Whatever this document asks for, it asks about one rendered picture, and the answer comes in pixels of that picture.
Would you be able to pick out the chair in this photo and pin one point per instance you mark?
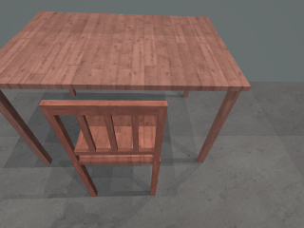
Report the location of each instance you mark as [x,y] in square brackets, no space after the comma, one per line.
[112,132]

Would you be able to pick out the table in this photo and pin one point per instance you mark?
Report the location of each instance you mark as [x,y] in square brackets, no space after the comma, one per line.
[111,51]

